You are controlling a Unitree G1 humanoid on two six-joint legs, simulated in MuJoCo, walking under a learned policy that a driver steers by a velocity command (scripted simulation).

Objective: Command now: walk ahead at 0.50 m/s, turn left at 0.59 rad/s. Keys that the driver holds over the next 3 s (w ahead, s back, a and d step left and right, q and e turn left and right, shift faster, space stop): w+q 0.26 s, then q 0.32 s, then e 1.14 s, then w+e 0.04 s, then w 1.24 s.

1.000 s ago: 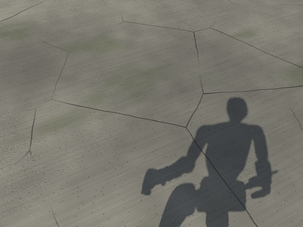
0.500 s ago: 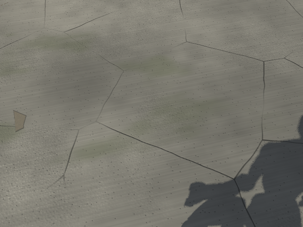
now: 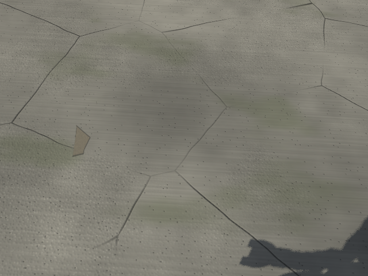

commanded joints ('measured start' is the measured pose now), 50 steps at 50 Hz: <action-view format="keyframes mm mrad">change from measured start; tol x16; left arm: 1 36 86 24 -56 18 10 7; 10 -211 77 10 -149 -5 -8 -16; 17 148 261 74 -87 41 -12 -9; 21 -6 68 22 -130 16 25 -3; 50 27 87 19 -40 -14 144 2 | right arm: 1 -29 -152 -41 -82 2 -27 -19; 18 235 -153 -31 -39 24 12 -60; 33 -100 -59 -13 -137 -1 72 -32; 50 -132 -151 -48 -67 -21 52 -80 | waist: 1 36 60 -115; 15 60 135 -153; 17 6 -369 -392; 20 34 -61 -196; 50 -10 191 -159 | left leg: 1 91 246 -287 -231 230 197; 13 145 237 -397 -67 16 93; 15 114 138 -346 157 128 23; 17 -335 -38 -159 724 -524 -90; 19 -416 70 -163 867 -408 -134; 35 -28 117 5 135 -46 -117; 37 191 109 4 -120 184 -76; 39 461 417 -239 14 751 64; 43 242 290 -127 -26 269 31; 50 216 485 -187 -71 464 162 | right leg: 1 -71 -13 9 -106 99 38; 7 -1 62 9 -509 410 60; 15 350 40 45 -694 320 -51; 17 825 -352 644 -730 492 -279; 23 367 -166 108 -801 679 -211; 34 405 -177 -49 -817 618 -233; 37 330 -107 -44 -709 483 -139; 39 146 7 -93 -582 -90 4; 46 144 47 -86 -494 137 19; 50 37 30 -61 -146 -297 28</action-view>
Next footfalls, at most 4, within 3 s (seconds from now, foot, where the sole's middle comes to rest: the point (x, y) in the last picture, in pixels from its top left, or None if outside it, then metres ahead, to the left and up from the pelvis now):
0.30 right None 0.36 -0.13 -0.78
0.76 left None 0.34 0.13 -0.78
1.80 left None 0.41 0.08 -0.78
2.20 right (249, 260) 0.49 -0.23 -0.78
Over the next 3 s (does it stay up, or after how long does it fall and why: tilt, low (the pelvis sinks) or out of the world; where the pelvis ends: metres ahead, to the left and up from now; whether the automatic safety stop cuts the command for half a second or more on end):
stays up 0.85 -0.18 0.01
